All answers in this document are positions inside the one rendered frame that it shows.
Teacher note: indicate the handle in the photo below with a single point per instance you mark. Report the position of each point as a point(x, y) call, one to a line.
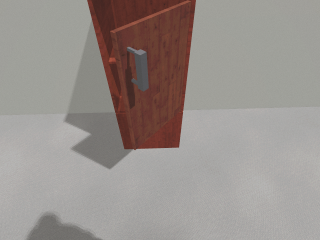
point(141, 68)

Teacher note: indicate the cupboard door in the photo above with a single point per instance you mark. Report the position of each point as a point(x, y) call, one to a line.
point(164, 37)

